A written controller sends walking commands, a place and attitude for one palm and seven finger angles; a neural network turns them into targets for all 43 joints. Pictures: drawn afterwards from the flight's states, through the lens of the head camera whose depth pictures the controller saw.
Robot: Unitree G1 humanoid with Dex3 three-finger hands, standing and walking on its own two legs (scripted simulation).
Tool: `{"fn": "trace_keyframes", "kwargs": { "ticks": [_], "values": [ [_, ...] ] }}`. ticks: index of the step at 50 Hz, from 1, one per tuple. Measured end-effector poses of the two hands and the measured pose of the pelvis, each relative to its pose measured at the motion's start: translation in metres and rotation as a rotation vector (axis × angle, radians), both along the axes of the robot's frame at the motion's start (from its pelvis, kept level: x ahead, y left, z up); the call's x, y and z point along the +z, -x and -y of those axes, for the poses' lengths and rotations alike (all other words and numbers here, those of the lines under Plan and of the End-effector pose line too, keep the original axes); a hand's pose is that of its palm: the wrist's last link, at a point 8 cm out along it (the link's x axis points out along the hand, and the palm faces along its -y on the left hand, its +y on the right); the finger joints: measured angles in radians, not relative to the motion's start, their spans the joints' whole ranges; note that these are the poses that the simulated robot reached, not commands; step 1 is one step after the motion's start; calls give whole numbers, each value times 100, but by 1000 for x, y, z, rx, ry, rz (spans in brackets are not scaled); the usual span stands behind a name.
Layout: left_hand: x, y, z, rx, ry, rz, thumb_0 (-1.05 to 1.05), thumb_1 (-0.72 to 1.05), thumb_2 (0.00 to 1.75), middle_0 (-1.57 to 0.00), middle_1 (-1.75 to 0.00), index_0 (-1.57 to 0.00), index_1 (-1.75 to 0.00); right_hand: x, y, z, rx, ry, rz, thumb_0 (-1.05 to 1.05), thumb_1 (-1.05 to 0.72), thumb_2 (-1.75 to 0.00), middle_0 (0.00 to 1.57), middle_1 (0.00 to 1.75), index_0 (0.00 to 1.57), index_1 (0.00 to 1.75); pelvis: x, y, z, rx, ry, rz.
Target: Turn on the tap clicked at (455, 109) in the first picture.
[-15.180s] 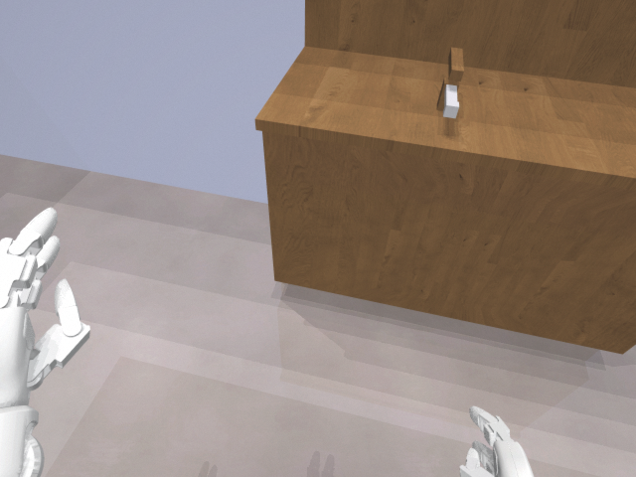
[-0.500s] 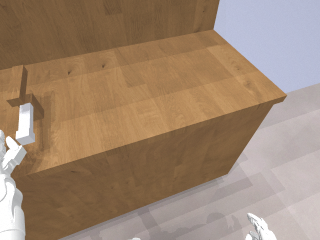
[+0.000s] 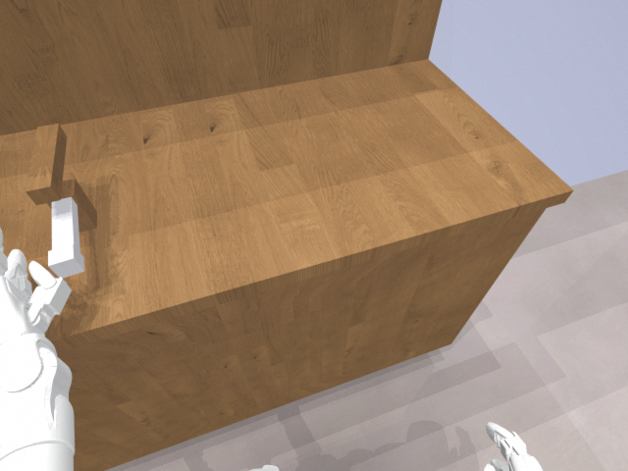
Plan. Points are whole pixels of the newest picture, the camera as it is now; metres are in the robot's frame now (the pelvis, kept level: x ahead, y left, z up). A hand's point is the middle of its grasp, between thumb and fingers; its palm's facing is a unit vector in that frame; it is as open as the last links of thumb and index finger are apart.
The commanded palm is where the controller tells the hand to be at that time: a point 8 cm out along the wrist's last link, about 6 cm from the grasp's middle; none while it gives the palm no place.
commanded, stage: push the lever round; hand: left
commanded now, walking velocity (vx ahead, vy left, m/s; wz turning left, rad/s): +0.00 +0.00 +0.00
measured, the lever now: (66, 261) +0.33 +0.33 +0.09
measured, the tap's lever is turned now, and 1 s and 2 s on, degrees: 5 30 63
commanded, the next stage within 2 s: none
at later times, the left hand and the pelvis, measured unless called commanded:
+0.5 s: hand (89, 276) +0.32 +0.31 +0.08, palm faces +0.72 -0.69 -0.05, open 7.7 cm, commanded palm +0.27 +0.32 +0.08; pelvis +0.00 +0.01 +0.00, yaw +0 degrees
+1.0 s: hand (123, 262) +0.34 +0.27 +0.08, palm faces +0.78 -0.62 -0.04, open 7.6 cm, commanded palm +0.29 +0.28 +0.08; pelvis -0.01 +0.01 +0.00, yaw +0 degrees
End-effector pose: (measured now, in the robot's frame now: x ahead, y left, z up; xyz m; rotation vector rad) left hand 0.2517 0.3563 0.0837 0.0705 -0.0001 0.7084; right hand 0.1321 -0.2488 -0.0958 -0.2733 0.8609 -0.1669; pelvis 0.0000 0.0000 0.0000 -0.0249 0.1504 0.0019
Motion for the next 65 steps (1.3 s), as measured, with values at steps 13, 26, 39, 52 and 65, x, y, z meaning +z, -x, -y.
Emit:
{"fn": "trace_keyframes", "kwargs": {
  "ticks": [13,26,39,52,65],
  "values": [
    [-1,-7,19,40,9,16,0,94,92,-15,-15,-15,-15,3,-11,-14,28,-13,25,1,-90,-90,20,30,21,30,0,0,-6,3,2,8],
    [-5,-15,30,101,16,8,-1,91,91,-15,-15,-15,-15,1,-11,-19,38,-13,4,1,-90,-90,20,30,21,30,-1,2,-8,5,4,6],
    [-2,-18,49,147,14,14,3,94,92,-15,-15,-15,-15,0,-5,-18,26,-20,-9,1,-90,-90,20,30,21,30,-1,3,-9,3,5,19],
    [-1,-35,73,201,28,0,1,96,93,-15,-15,-15,-15,-2,-10,-20,38,-29,-17,1,-90,-90,20,30,21,30,-1,6,-5,7,1,14],
    [-1,-52,87,260,42,-23,0,93,92,-15,-15,-15,-15,-7,-6,-12,28,-41,-53,1,-90,-90,20,30,21,30,-1,4,2,9,-3,4]
  ]
}}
